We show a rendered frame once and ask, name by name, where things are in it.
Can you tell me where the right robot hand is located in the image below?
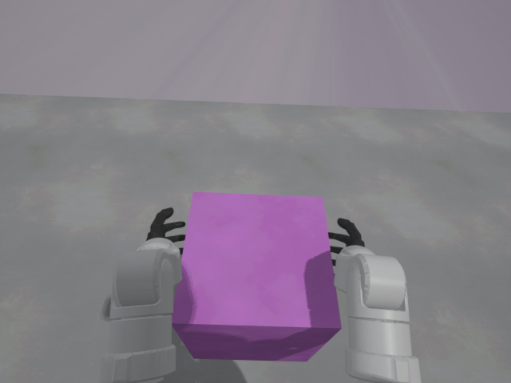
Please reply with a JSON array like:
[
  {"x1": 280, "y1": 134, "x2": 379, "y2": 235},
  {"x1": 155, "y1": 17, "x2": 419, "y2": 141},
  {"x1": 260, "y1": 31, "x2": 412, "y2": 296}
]
[{"x1": 328, "y1": 218, "x2": 365, "y2": 275}]

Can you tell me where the robot right forearm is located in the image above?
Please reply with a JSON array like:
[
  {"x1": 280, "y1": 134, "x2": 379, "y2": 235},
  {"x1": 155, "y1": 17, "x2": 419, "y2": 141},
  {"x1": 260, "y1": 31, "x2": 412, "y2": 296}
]
[{"x1": 334, "y1": 245, "x2": 422, "y2": 383}]

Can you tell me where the robot left forearm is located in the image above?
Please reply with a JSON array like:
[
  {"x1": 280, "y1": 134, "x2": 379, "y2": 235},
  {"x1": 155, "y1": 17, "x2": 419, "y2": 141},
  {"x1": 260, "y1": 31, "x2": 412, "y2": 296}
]
[{"x1": 99, "y1": 238, "x2": 182, "y2": 383}]

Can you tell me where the left robot hand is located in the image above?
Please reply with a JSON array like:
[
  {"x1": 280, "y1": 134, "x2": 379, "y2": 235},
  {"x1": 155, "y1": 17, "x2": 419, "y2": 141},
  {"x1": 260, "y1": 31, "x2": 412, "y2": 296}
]
[{"x1": 146, "y1": 207, "x2": 186, "y2": 255}]

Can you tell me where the carton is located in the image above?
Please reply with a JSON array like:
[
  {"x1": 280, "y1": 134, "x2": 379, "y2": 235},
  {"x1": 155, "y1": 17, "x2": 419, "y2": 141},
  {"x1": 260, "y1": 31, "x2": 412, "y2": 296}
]
[{"x1": 172, "y1": 192, "x2": 342, "y2": 361}]

